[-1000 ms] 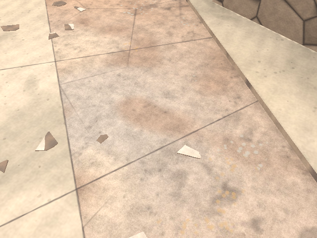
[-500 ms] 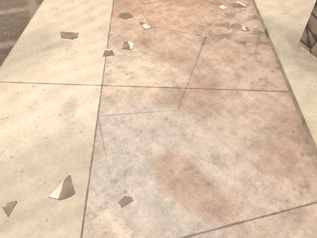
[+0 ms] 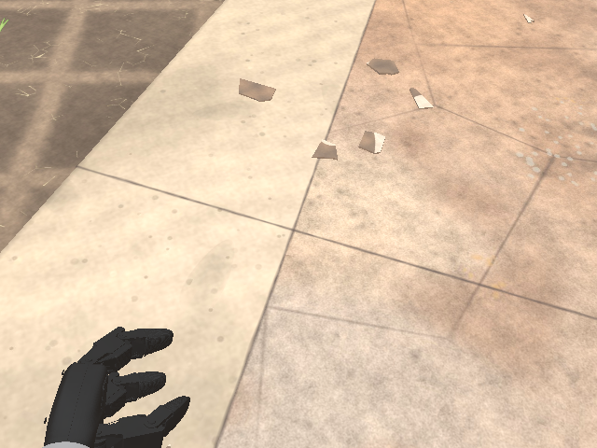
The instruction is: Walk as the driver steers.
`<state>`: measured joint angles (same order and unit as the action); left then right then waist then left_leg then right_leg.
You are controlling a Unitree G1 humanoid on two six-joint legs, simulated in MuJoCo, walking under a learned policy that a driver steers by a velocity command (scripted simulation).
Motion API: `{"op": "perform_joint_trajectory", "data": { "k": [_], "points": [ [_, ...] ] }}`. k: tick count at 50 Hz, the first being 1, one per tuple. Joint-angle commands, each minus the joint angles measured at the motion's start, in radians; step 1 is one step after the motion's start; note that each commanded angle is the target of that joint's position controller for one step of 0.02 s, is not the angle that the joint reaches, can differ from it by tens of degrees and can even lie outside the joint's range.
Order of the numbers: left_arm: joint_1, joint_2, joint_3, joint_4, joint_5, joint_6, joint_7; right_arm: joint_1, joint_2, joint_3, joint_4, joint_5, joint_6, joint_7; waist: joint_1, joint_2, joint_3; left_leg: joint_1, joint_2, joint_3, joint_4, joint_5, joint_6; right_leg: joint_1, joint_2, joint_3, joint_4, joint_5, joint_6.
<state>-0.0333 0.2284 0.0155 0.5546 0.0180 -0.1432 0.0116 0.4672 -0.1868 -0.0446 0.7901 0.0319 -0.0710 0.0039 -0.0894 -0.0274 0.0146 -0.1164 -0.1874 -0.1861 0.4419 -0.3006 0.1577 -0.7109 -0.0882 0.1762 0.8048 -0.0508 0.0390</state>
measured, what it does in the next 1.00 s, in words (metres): walks ahead, turning right: right foot, then left foot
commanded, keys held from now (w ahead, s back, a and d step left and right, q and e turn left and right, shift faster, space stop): w+q+shift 0.10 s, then e+shift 0.90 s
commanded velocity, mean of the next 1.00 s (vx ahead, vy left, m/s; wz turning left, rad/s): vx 0.33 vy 0.00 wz -0.34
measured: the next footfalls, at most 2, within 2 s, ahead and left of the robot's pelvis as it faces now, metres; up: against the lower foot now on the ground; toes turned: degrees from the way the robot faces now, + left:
right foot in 0.14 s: +0.36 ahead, -0.17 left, +0.00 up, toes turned +15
left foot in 0.50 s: +0.50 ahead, +0.08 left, +0.00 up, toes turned -6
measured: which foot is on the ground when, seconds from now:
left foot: down 0.00-0.16, up 0.18-0.48, down 0.50-0.92, up 0.94-1.00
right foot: up 0.00-0.12, down 0.14-0.50, up 0.52-0.88, down 0.90-1.00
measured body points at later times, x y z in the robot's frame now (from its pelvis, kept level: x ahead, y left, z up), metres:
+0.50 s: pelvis +0.34 -0.04 -0.01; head +0.37 -0.02 +0.44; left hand +0.30 +0.25 -0.13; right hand +0.64 -0.22 -0.04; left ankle +0.46 +0.08 -0.73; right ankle +0.32 -0.18 -0.74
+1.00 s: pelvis +0.40 -0.08 -0.01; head +0.43 -0.12 +0.44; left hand +0.67 +0.12 -0.07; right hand +0.42 -0.41 -0.12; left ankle +0.45 +0.08 -0.68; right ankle +0.39 -0.18 -0.74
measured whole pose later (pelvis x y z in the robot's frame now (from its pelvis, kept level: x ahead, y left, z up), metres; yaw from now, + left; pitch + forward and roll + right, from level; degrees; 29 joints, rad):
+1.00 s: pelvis +0.40 -0.08 -0.01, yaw -26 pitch +2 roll +2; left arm 0.20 0.32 0.08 0.56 0.01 0.04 -0.01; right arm 0.09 -0.33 -0.10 0.73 -0.01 0.00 -0.01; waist -0.01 0.02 0.06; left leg -0.49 0.07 0.04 1.02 -0.49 -0.06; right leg -0.40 -0.01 0.01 0.63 -0.28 -0.04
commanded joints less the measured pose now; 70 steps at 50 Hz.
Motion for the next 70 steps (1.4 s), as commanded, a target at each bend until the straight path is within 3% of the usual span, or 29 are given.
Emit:
{"op": "perform_joint_trajectory", "data": {
  "k": [1, 5, 7, 8, 9, 10, 11, 13, 15, 19, 24, 25, 26, 27, 29, 32, 38, 43, 45, 46, 47, 48, 50, 51, 54, 64, 67, 68, 70],
  "points": [
    [-0.112, 0.059, 0.031, -0.098, -0.029, -0.004, 0.0, -0.065, -0.184, -0.053, -0.078, 0.013, -0.007, -0.015, -0.003, 0.098, 0.029, -0.333, 0.125, -0.205, -0.16, 0.111, 0.08, 0.347, 0.13, -0.14, -0.235, 0.16, 0.038],
    [-0.06, 0.161, 0.085, -0.102, -0.067, -0.026, -0.004, -0.072, -0.176, -0.066, -0.065, 0.019, 0.001, -0.026, 0.044, 0.159, -0.021, -0.065, 0.181, -0.307, 0.035, 0.28, 0.039, 0.39, 0.126, -0.083, -0.362, 0.057, 0.006],
    [0.316, 0.222, 0.109, -0.028, -0.03, -0.03, -0.005, -0.152, -0.163, -0.053, -0.097, -0.031, 0.01, -0.013, 0.232, 0.196, -0.263, -0.058, 0.161, -0.186, 0.472, 0.606, -0.037, 0.765, 0.029, -0.084, -0.271, 0.081, -0.098],
    [0.452, 0.295, 0.114, 0.021, 0.026, -0.03, -0.013, 0.047, -0.031, -0.022, -0.101, -0.025, 0.006, -0.007, 0.136, -0.169, -0.463, -0.357, 0.04, -0.092, 0.851, 0.097, -0.106, 1.15, -0.231, 0.384, -0.289, 0.159, -0.287],
    [0.516, 0.273, 0.121, 0.09, 0.01, -0.028, -0.041, 0.149, -0.073, -0.005, -0.063, 0.014, 0.004, -0.007, 0.141, -0.46, -0.512, -0.571, 0.018, -0.054, 1.07, -0.292, -0.138, 1.243, -0.362, 0.781, -0.416, -0.024, -0.412],
    [0.47, 0.154, 0.095, 0.073, -0.007, -0.011, -0.037, 0.03, -0.132, -0.011, -0.067, 0.016, 0.01, -0.007, 0.183, -0.297, -0.352, -0.682, 0.093, -0.06, 1.137, -0.263, -0.14, 1.163, -0.286, 0.676, -0.428, -0.113, -0.373],
    [0.378, 0.118, 0.078, 0.066, -0.01, 0.004, -0.033, -0.171, -0.165, -0.009, -0.127, -0.01, 0.005, -0.005, 0.192, -0.12, -0.199, -0.686, 0.124, -0.014, 1.096, -0.209, -0.141, 0.984, -0.22, 0.478, -0.431, 0.071, -0.327],
    [0.333, 0.142, 0.069, 0.086, -0.022, 0.012, -0.032, -0.361, -0.166, -0.012, -0.203, -0.071, -0.022, -0.005, 0.152, 0.027, -0.065, -0.642, 0.179, 0.067, 0.924, -0.191, -0.148, 0.723, -0.129, 0.28, -0.431, 0.508, -0.279],
    [0.33, 0.116, 0.055, 0.117, -0.022, 0.017, -0.03, -0.338, -0.108, 0.005, -0.221, -0.065, -0.032, 0.0, 0.092, -0.007, -0.069, -0.564, 0.204, 0.091, 0.694, -0.171, -0.164, 0.636, -0.074, 0.218, -0.449, 0.64, -0.264],
    [0.291, 0.265, 0.105, 0.107, -0.04, 0.068, 0.005, -0.363, -0.113, 0.016, -0.211, -0.033, -0.026, -0.001, 0.062, -0.074, -0.148, -0.232, 0.112, 0.143, 0.282, 0.116, -0.187, 0.424, -0.024, 0.159, -0.48, 0.57, -0.252],
    [0.287, 0.195, 0.098, 0.073, -0.059, 0.104, 0.029, -0.384, -0.187, -0.022, -0.215, -0.049, 0.0, -0.01, 0.019, -0.059, -0.121, 0.029, 0.156, 0.067, 0.006, 0.406, -0.154, 0.299, 0.068, 0.218, -0.338, 0.097, -0.109],
    [0.313, 0.136, 0.084, 0.067, -0.053, 0.108, 0.025, -0.332, -0.21, -0.03, -0.211, -0.062, 0.003, -0.02, 0.012, 0.005, -0.148, 0.138, 0.273, 0.009, -0.021, 0.498, -0.106, 0.22, 0.12, 0.172, -0.178, -0.116, -0.071],
    [0.431, 0.066, 0.065, 0.069, -0.035, 0.113, 0.02, -0.283, -0.247, -0.033, -0.218, -0.073, 0.015, -0.031, 0.056, 0.204, -0.242, 0.281, 0.545, -0.195, 0.028, 0.839, 0.001, 0.102, 0.201, 0.05, 0.09, -0.633, -0.028],
    [0.576, 0.128, 0.067, 0.066, -0.048, 0.117, 0.013, -0.297, -0.232, -0.033, -0.213, -0.074, 0.034, -0.023, 0.114, 0.312, -0.361, 0.273, 0.704, -0.371, 0.002, 0.729, 0.124, 0.069, 0.145, -0.014, 0.262, -0.704, -0.008],
    [0.481, 0.213, 0.096, 0.077, -0.051, 0.152, 0.029, -0.383, -0.159, -0.025, -0.221, -0.049, 0.043, -0.022, 0.096, 0.198, -0.18, 0.12, 0.563, -0.254, -0.098, 0.317, 0.095, -0.037, 0.059, -0.088, 0.432, -0.516, 0.041],
    [0.461, 0.19, 0.106, 0.07, -0.036, 0.195, 0.039, -0.489, -0.168, -0.028, -0.217, -0.062, 0.043, -0.024, 0.143, 0.162, -0.082, -0.121, 0.467, -0.019, -0.163, 0.327, 0.068, 0.058, 0.02, -0.123, 0.51, -0.378, 0.071],
    [0.306, 0.115, 0.074, -0.002, -0.036, 0.19, 0.001, -0.45, -0.209, -0.055, -0.156, -0.052, 0.047, -0.042, 0.103, 0.143, -0.124, -0.062, 0.485, 0.167, -0.149, 0.421, 0.077, 0.154, -0.027, -0.167, 0.184, -0.234, 0.051],
    [0.273, 0.166, 0.091, -0.027, -0.041, 0.21, -0.035, -0.425, -0.268, -0.082, -0.13, -0.014, 0.045, -0.017, 0.105, 0.169, -0.123, -0.033, 0.532, 0.246, -0.074, 0.388, 0.011, 0.318, 0.01, -0.242, -0.085, -0.219, -0.022],
    [0.317, 0.184, 0.109, -0.012, -0.034, 0.216, -0.029, -0.394, -0.24, -0.081, -0.108, 0.002, 0.045, -0.008, 0.132, 0.115, -0.125, -0.09, 0.486, 0.312, 0.067, 0.256, -0.08, 0.467, 0.063, -0.254, -0.256, -0.103, -0.08],
    [0.378, 0.267, 0.138, -0.002, -0.03, 0.212, -0.013, -0.338, -0.2, -0.074, -0.091, -0.015, 0.05, -0.002, 0.138, -0.062, -0.106, -0.25, 0.399, 0.388, 0.285, 0.076, -0.162, 0.614, -0.008, -0.096, -0.364, 0.177, -0.143],
    [0.37, 0.413, 0.163, -0.038, -0.021, 0.203, 0.003, -0.35, -0.158, -0.055, -0.154, -0.06, 0.055, 0.001, 0.09, -0.396, -0.089, -0.603, 0.249, 0.388, 0.621, -0.373, -0.255, 0.757, -0.25, 0.308, -0.381, 0.484, -0.315],
    [0.372, 0.382, 0.153, -0.063, 0.014, 0.172, -0.012, -0.46, -0.203, -0.065, -0.182, -0.065, 0.051, -0.011, 0.179, -0.266, -0.195, -0.666, 0.2, 0.166, 0.773, -0.369, -0.24, 0.716, -0.285, 0.398, -0.441, 0.341, -0.406],
    [0.293, 0.325, 0.136, -0.054, -0.011, 0.145, -0.012, -0.467, -0.226, -0.075, -0.17, -0.034, 0.052, -0.032, 0.122, -0.102, -0.129, -0.672, 0.219, 0.103, 0.758, -0.179, -0.188, 0.647, -0.182, 0.261, -0.462, 0.118, -0.299],
    [0.242, 0.286, 0.122, -0.067, -0.032, 0.152, -0.002, -0.44, -0.235, -0.078, -0.154, -0.042, 0.055, -0.041, 0.097, -0.092, -0.117, -0.656, 0.228, 0.093, 0.722, -0.12, -0.19, 0.613, -0.159, 0.226, -0.451, 0.098, -0.266],
    [0.174, 0.234, 0.093, -0.094, -0.014, 0.165, 0.018, -0.367, -0.223, -0.074, -0.109, -0.044, 0.058, -0.033, 0.066, -0.094, -0.168, -0.525, 0.199, 0.124, 0.68, -0.018, -0.216, 0.543, -0.107, 0.13, -0.424, 0.212, -0.246],
    [0.188, 0.224, 0.075, -0.061, -0.008, 0.174, 0.004, -0.378, -0.196, -0.044, -0.117, -0.028, 0.062, -0.007, 0.12, -0.135, -0.117, -0.319, 0.193, 0.141, 0.316, -0.061, -0.214, 0.477, -0.107, 0.221, -0.382, 0.12, -0.27],
    [0.156, 0.189, 0.059, -0.048, -0.022, 0.172, 0.001, -0.323, -0.169, -0.036, -0.11, -0.033, 0.048, 0.004, 0.071, -0.123, -0.108, -0.153, 0.189, 0.163, 0.029, 0.116, -0.178, 0.446, -0.057, 0.217, -0.341, 0.08, -0.221],
    [0.188, 0.164, 0.052, -0.037, -0.017, 0.167, 0.002, -0.312, -0.188, -0.038, -0.113, -0.05, 0.043, 0.005, 0.076, -0.085, -0.113, -0.064, 0.238, 0.117, -0.032, 0.246, -0.154, 0.408, -0.016, 0.199, -0.321, -0.017, -0.169],
    [0.25, 0.134, 0.047, -0.044, 0.0, 0.153, 0.001, -0.338, -0.252, -0.042, -0.108, -0.075, 0.044, -0.002, 0.165, 0.254, -0.103, -0.09, 0.485, -0.148, -0.083, 0.456, 0.037, 0.336, 0.15, -0.013, -0.164, -0.384, -0.051]
  ]
}}
Over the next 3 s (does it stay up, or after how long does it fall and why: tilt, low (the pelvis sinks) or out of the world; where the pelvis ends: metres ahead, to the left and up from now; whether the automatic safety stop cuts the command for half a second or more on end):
stays up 0.48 -0.05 0.00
